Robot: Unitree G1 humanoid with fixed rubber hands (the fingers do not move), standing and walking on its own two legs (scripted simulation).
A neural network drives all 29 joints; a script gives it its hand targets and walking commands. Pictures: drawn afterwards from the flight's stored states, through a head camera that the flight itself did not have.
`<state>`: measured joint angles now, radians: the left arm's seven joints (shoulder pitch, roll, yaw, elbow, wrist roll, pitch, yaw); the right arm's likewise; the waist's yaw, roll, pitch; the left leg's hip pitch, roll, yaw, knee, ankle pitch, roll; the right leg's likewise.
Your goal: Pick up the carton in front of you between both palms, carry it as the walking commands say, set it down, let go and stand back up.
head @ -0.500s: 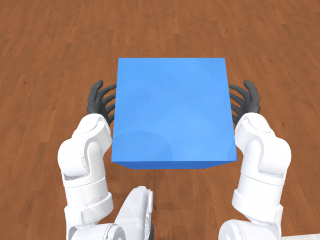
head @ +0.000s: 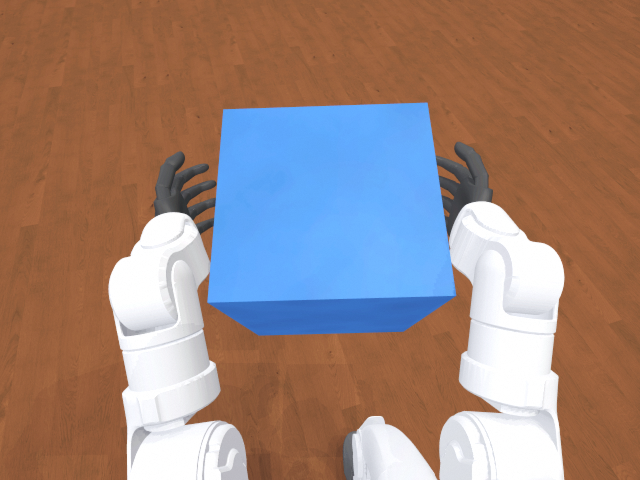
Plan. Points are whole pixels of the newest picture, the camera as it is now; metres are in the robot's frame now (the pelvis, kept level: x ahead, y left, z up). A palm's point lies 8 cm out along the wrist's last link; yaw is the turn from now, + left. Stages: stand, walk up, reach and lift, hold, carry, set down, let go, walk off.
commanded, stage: carry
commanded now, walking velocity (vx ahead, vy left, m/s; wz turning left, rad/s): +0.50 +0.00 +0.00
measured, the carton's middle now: (328, 239) +0.38 -0.03 +0.08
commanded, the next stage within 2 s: none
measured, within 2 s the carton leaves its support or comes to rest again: neither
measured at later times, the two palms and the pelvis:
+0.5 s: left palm (177, 110) +0.65 +0.19 +0.09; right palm (361, 103) +0.66 -0.12 +0.08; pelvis +0.35 +0.02 +0.00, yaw +3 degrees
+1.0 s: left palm (190, 36) +0.88 +0.19 +0.09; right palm (341, 25) +0.91 -0.11 +0.10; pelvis +0.67 +0.02 +0.00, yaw +3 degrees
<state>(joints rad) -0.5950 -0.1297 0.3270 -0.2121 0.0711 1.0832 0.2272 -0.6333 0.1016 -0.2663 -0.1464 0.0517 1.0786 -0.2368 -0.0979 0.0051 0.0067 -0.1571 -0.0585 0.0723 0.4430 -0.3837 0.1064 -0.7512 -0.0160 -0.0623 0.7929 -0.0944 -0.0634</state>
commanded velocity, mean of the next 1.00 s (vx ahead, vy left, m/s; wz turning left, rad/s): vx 0.50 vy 0.00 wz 0.00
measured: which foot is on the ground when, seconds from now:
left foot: down 0.00-0.12, up 0.14-0.50, down 0.52-0.88, up 0.90-1.00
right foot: up 0.00-0.08, down 0.10-0.54, up 0.56-0.84, down 0.86-1.00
